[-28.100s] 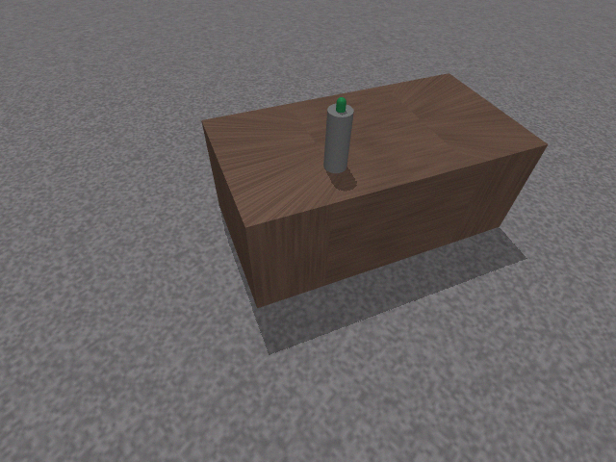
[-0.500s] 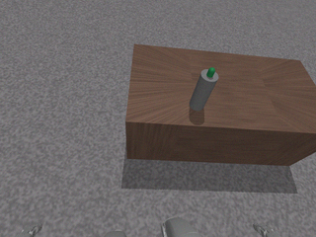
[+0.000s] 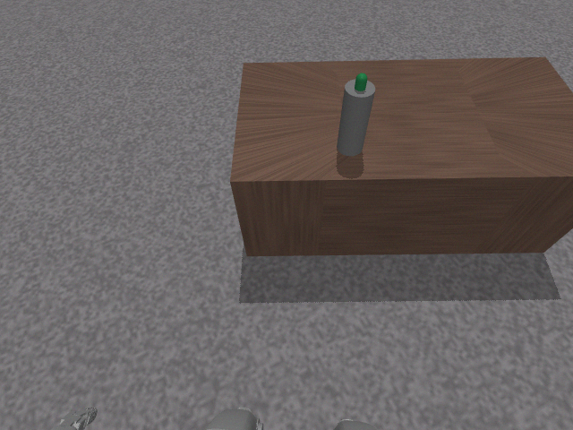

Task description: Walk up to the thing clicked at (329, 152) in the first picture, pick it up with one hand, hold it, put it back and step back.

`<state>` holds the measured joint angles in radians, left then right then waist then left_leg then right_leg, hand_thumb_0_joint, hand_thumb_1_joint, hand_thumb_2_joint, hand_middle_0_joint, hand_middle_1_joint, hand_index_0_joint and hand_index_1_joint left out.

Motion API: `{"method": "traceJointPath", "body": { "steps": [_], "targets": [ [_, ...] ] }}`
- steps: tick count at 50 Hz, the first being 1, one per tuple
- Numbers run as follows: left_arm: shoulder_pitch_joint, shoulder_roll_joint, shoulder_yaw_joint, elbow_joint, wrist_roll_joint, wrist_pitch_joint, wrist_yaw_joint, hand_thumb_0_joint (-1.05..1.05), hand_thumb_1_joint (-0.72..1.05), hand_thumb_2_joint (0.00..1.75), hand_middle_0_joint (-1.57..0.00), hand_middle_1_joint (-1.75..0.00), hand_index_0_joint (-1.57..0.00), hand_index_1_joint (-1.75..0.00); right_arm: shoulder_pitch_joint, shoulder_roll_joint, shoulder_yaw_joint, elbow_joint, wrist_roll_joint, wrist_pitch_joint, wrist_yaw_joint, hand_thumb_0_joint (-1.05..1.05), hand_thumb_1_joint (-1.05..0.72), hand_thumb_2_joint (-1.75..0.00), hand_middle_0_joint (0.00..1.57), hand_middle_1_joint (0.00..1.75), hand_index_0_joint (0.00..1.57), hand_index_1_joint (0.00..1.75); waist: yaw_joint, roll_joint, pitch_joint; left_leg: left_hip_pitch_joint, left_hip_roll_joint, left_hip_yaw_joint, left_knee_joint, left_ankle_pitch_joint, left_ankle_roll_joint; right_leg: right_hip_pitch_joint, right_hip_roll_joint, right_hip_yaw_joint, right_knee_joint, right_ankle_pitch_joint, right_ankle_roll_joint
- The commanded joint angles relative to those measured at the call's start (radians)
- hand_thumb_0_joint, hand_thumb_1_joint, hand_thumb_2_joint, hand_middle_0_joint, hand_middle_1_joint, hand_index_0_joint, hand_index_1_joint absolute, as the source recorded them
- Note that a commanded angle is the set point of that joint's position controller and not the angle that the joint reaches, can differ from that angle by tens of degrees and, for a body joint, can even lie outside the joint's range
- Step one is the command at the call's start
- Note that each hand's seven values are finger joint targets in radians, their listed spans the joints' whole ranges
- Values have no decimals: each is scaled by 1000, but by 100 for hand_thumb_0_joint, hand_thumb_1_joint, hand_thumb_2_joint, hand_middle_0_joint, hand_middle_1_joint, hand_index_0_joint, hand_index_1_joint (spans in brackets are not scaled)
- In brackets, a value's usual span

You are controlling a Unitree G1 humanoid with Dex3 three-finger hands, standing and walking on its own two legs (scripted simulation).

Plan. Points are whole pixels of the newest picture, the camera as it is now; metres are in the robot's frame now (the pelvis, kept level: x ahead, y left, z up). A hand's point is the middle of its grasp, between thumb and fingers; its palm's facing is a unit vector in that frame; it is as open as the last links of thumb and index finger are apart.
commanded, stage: step back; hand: right
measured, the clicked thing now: (355, 114) +0.91 -0.18 -0.18
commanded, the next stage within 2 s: stand in 1.58 s
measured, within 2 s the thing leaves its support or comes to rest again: neither
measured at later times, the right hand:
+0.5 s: hand out of the picture -0.03 -0.31 -0.14, palm faces -0.01 +0.92 -0.40, open 7.4 cm
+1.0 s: hand out of the picture -0.13 -0.29 -0.15, palm faces -0.08 +0.94 -0.33, open 7.4 cm
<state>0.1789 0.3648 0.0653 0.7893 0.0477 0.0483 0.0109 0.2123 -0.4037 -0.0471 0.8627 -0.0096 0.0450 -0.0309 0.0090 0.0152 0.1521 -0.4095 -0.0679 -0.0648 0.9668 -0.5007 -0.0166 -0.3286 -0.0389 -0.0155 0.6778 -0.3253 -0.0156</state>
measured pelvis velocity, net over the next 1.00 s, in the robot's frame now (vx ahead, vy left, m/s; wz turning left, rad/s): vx -0.22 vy -0.04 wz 0.07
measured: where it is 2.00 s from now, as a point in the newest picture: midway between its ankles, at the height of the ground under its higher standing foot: outside the picture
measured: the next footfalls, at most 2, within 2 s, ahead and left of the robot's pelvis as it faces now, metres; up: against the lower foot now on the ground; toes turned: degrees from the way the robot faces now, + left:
left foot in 0.08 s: +0.00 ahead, +0.12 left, +0.00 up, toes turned +1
right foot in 0.40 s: -0.15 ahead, -0.15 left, +0.00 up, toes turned +4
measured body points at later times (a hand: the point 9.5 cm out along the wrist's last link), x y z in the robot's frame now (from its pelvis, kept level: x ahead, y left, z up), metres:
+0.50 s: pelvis -0.17 -0.04 -0.01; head -0.13 -0.05 +0.44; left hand -0.11 +0.27 -0.12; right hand -0.03 -0.36 -0.12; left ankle -0.08 +0.11 -0.69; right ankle -0.19 -0.16 -0.72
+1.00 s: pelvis -0.22 -0.04 +0.00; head -0.22 -0.05 +0.45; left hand -0.18 +0.28 -0.11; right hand -0.13 -0.34 -0.13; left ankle -0.22 +0.10 -0.72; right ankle -0.19 -0.15 -0.72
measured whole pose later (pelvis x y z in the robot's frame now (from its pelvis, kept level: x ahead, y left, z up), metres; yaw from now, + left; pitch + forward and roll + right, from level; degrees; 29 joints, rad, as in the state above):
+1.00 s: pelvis -0.22 -0.04 +0.00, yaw +4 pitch -3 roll -1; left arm 0.22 0.38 0.06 1.00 0.04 -0.03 -0.01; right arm 0.21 -0.35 -0.04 0.98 -0.03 0.02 0.02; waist 0.01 0.03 0.05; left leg -0.27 0.02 -0.06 0.69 -0.42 0.00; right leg -0.25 0.01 -0.04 0.61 -0.30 -0.02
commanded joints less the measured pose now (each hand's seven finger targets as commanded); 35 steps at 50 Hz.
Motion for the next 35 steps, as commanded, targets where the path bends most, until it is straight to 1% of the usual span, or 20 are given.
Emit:
{"method": "traceJointPath", "body": {
  "steps": [1, 2, 3, 4, 5, 6, 9, 14, 17, 19, 20, 21, 22, 23, 25, 26, 29, 32, 34, 35],
  "targets": [
    [-44, 265, 71, -100, -20, -9, 24, 0, 90, 90, -20, -30, -20, -30, 39, -163, -48, -68, -12, -42, -4, 0, -90, -90, 20, 30, 20, 30, 12, -227, -207, 39, 43, 63, -310, 69, 21, 219, -233, 224, -85, 560, -178],
    [-54, 258, 64, -105, -25, -2, 20, 0, 90, 90, -20, -30, -20, -30, 67, -162, -52, -50, -9, -45, -1, 0, -90, -90, 20, 30, 20, 30, -3, -180, -224, 109, 28, 97, -461, 194, 28, 207, -200, 188, -31, 515, -151],
    [-52, 239, 53, -107, -27, 3, 17, 0, 90, 90, -20, -30, -20, -30, 80, -174, -59, -45, -13, -49, -2, 0, -90, -90, 20, 30, 20, 30, -7, -136, -239, 176, 63, 44, -544, 346, 45, 150, -176, 173, 22, 428, -108],
    [-22, 198, 42, -110, -29, 5, 13, 0, 90, 90, -20, -30, -20, -30, 61, -238, -75, -51, -25, -51, -3, 0, -90, -90, 20, 30, 20, 30, 15, 20, -252, 270, 241, -210, -561, 493, 116, -23, -83, 125, 128, 211, -53],
    [-70, 204, 48, -121, -43, 4, 17, 0, 90, 90, -20, -30, -20, -30, -5, -357, -90, -77, -15, -43, 7, 0, -90, -90, 20, 30, 20, 30, -3, 203, -226, 169, 439, -423, -588, 638, 287, -84, 82, 0, 292, -227, -4],
    [-111, 232, 67, -109, -31, 8, 25, 0, 90, 90, -20, -30, -20, -30, -8, -363, -97, -84, -22, -49, 4, 0, -90, -90, 20, 30, 20, 30, -38, 183, -204, 72, 503, -522, -610, 654, 361, -60, 75, 125, 485, -335, 3],
    [-36, 212, 62, -54, -47, 13, 15, 0, 90, 90, -20, -30, -20, -30, -84, -255, -62, -87, -26, -48, -12, 0, -90, -90, 20, 30, 20, 30, 33, 59, -187, 120, 353, -207, -516, 733, 268, -118, 117, 203, 620, -228, -13],
    [-11, 194, 54, -34, -28, -8, 6, 0, 90, 90, -20, -30, -20, -30, -60, -218, -61, -100, -34, -29, -1, 0, -90, -90, 20, 30, 20, 30, -17, 161, -186, 257, 314, -163, -496, 656, 271, -112, 90, 94, 316, -226, 45],
    [18, 191, 50, -2, -26, -25, 5, 0, 90, 90, -20, -30, -20, -30, -53, -245, -69, -99, -30, -13, 9, 0, -90, -90, 20, 30, 20, 30, -21, 212, -263, 293, 305, -143, -458, 586, 244, -2, 66, 22, 31, -169, 28],
    [129, 185, 49, 59, -23, -39, 6, 0, 90, 90, -20, -30, -20, -30, -117, -253, -66, -105, -16, 1, 13, 0, -90, -90, 20, 30, 20, 30, 40, 188, -293, 208, 273, -91, -391, 468, 187, 154, 75, -28, -259, 17, 1],
    [124, 226, 62, 68, -9, -45, 8, 0, 90, 90, -20, -30, -20, -30, -110, -212, -52, -109, -13, 5, 17, 0, -90, -90, 20, 30, 20, 30, 32, 112, -252, 43, 216, -65, -324, 315, 130, 225, 32, 76, -275, 32, -21],
    [131, 315, 89, 61, 7, -51, 8, 0, 90, 90, -20, -30, -20, -30, -110, -141, -33, -128, -11, 1, 18, 0, -90, -90, 20, 30, 20, 30, 40, -141, -189, -214, 58, -18, -158, 48, 60, 253, -158, 388, -337, -101, -82],
    [46, 427, 109, 24, 11, -46, 12, 0, 90, 90, -20, -30, -20, -30, -175, -156, -49, -141, -9, 4, -1, 0, -90, -90, 20, 30, 20, 30, 91, -269, -137, -154, 1, -93, 49, -121, 18, -44, -403, 621, -422, -101, -268],
    [-13, 409, 105, 2, 3, -53, 17, 0, 90, 90, -20, -30, -20, -30, -179, -204, -67, -132, -7, 8, -2, 0, -90, -90, 20, 30, 20, 30, 56, -192, -60, -116, 41, -183, 194, -87, 7, -169, -427, 629, -440, -117, -295],
    [-122, 295, 67, -6, -2, -63, 22, 0, 90, 90, -20, -30, -20, -30, -87, -192, -57, -66, 3, -2, 2, 0, -90, -90, 20, 30, 20, 30, -33, -45, -59, -135, -22, -147, 236, 51, 10, -60, -225, 285, -272, 175, -180],
    [-107, 283, 72, 0, 2, -67, 21, 0, 90, 90, -20, -30, -20, -30, -60, -184, -54, -54, 2, -7, 4, 0, -90, -90, 20, 30, 20, 30, -28, -95, -91, -113, -22, -111, 234, 64, 3, -30, -200, 242, -254, 168, -167],
    [-1, 276, 73, 24, 5, -77, 14, 0, 90, 90, -20, -30, -20, -30, -69, -184, -50, -42, -13, -18, 15, 0, -90, -90, 20, 30, 20, 30, 39, -139, -119, -147, 15, -56, 84, 64, -14, 133, -167, 243, -263, -60, -148],
    [48, 300, 87, 43, 5, -75, 11, 0, 90, 90, -20, -30, -20, -30, -130, -181, -51, -48, -28, -33, 31, 0, -90, -90, 20, 30, 20, 30, 85, -191, -111, -124, 57, -9, -180, -38, -11, 202, -226, 312, -299, -244, -183],
    [30, 313, 83, 47, -2, -72, 5, 0, 90, 90, -20, -30, -20, -30, -99, -176, -53, -20, -29, -44, 36, 0, -90, -90, 20, 30, 20, 30, 67, -216, -106, 19, 63, 46, -315, -59, 4, 108, -244, 302, -304, -214, -180],
    [2, 310, 75, 43, -6, -66, 2, 0, 90, 90, -20, -30, -20, -30, -52, -165, -55, 6, -25, -51, 37, 0, -90, -90, 20, 30, 20, 30, 30, -209, -121, 139, 57, 74, -457, 32, 23, 59, -228, 256, -271, -132, -158]
  ]
}}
